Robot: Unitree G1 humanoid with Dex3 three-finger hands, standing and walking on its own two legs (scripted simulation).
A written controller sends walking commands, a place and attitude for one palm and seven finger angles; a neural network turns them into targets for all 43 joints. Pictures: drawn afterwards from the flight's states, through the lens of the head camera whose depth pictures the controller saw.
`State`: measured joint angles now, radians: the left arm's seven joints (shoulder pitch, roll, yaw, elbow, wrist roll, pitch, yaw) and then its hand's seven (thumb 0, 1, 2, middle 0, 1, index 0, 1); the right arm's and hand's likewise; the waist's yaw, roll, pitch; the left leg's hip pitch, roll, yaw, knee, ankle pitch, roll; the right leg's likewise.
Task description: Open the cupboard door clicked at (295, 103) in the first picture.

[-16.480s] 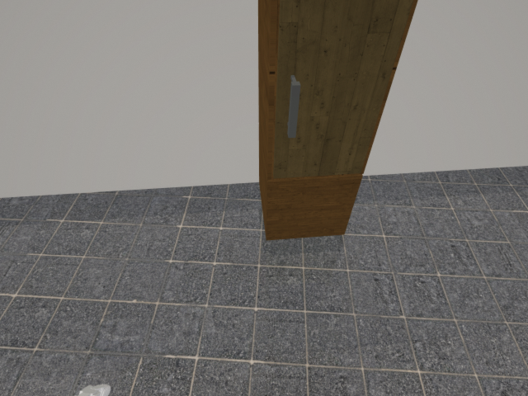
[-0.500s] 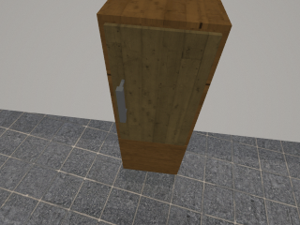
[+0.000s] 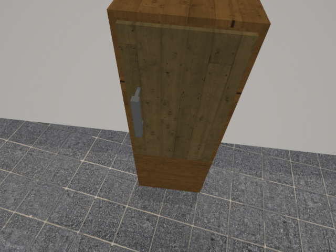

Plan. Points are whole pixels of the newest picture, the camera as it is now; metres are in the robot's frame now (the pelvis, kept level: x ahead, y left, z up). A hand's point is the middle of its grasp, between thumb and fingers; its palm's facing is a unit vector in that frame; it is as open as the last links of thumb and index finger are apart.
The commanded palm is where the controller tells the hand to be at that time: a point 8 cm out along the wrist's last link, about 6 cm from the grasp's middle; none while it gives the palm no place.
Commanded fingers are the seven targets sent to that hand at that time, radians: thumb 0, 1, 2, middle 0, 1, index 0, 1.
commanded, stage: look again from close up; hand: left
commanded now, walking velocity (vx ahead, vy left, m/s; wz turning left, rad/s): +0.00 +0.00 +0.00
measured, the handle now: (138, 113) +0.52 +0.13 -0.03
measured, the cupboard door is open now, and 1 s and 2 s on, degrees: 0 0 0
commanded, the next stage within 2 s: raise the hand with hooked fingers in 0.56 s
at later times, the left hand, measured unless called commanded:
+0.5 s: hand out of the picture +0.04 +0.22 -0.15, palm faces +0.04 -0.95 -0.31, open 7.4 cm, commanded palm none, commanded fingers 0.00 0.90 0.90 -0.20 -0.30 -0.20 -0.30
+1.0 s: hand out of the picture +0.13 +0.22 -0.05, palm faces +0.04 -1.00 -0.08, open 8.2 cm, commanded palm +0.07 +0.28 -0.06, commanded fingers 0.00 0.48 0.72 -0.23 -0.57 -0.23 -0.57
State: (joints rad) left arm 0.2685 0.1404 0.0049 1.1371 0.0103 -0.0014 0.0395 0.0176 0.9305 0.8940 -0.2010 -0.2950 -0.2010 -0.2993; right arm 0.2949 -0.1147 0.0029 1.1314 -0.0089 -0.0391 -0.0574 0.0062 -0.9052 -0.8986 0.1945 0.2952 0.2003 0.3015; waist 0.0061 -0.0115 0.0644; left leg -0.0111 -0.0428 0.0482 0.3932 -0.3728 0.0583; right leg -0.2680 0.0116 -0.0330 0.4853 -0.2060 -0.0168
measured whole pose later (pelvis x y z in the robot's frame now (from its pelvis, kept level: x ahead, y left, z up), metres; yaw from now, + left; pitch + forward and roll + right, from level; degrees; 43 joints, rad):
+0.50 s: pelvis -0.04 -0.01 +0.00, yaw +1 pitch -3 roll +0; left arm 0.19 0.28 0.02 0.99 0.01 0.00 0.02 0.00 0.91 0.89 -0.20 -0.30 -0.20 -0.30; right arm 0.21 -0.31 -0.03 0.99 -0.02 -0.01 -0.01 0.01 -0.90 -0.90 0.20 0.30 0.20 0.30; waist 0.00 0.00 0.00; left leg -0.06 -0.04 0.04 0.46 -0.35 0.05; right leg -0.27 0.01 -0.04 0.47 -0.15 -0.03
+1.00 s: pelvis -0.08 -0.03 -0.07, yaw +3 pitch +12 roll +2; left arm 0.25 0.31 0.31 0.44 -0.35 -0.63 -0.49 0.00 0.70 0.81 -0.21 -0.43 -0.21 -0.43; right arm 0.20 -0.26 -0.01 0.55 0.03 -0.34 0.01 0.01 -0.90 -0.90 0.20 0.30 0.20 0.30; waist -0.02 -0.05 -0.10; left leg -0.69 -0.05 0.03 1.02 -0.54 0.03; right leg -0.89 -0.02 -0.06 0.96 -0.28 -0.06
